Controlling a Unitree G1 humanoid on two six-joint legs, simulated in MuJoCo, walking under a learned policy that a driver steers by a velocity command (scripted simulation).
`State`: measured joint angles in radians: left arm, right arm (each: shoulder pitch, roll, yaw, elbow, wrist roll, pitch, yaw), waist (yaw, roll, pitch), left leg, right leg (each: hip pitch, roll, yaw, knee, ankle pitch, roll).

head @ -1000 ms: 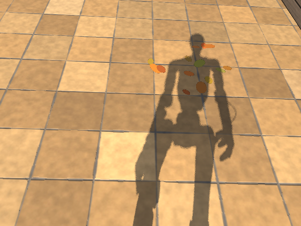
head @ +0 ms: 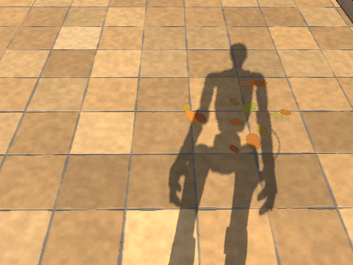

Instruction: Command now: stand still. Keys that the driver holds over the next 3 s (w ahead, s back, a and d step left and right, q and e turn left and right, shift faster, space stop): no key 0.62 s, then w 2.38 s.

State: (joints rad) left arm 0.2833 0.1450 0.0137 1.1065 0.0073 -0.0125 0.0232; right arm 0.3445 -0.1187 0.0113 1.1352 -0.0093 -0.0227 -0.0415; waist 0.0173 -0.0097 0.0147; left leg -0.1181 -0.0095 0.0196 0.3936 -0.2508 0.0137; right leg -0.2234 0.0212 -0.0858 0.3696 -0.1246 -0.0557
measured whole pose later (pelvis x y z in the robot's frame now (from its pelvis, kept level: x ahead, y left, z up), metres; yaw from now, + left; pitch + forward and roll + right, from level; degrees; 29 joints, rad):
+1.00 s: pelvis +0.13 -0.03 -0.02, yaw +0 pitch +0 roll +0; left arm 0.23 0.18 0.06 1.01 0.02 -0.08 -0.01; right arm 0.51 -0.18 -0.04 1.16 -0.02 -0.06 -0.01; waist -0.01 0.05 0.03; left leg -0.06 0.03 0.00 0.65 -0.48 0.04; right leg -0.33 0.00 -0.11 0.60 -0.25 -0.07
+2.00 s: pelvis +0.68 -0.04 -0.02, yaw +0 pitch +1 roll +1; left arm -0.01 0.17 0.03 0.87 0.02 -0.06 -0.03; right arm 0.49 -0.16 -0.03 1.09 -0.03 -0.10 -0.01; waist -0.07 -0.01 0.07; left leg 0.14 -0.06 0.08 0.22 -0.38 0.05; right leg -0.51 -0.02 -0.10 0.55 -0.10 -0.10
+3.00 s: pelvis +1.22 -0.03 +0.00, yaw +0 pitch +0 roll +1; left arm 0.09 0.20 0.04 0.91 0.02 -0.03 -0.03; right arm 0.46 -0.16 -0.03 1.06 -0.01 -0.10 0.00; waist -0.05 -0.04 0.03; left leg 0.04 -0.09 0.09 0.17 -0.22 0.09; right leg -0.63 -0.11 -0.04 0.74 -0.03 -0.02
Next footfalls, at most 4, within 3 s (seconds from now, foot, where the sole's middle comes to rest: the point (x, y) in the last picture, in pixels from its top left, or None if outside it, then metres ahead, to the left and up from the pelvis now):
0.96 right None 0.20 -0.12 -0.78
1.46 left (176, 263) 0.55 0.04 -0.78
2.02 right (216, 192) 0.86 -0.13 -0.78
2.60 left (178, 139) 1.17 0.04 -0.78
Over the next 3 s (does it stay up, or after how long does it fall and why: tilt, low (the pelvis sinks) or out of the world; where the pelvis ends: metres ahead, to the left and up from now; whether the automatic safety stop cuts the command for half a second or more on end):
stays up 1.22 -0.03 0.00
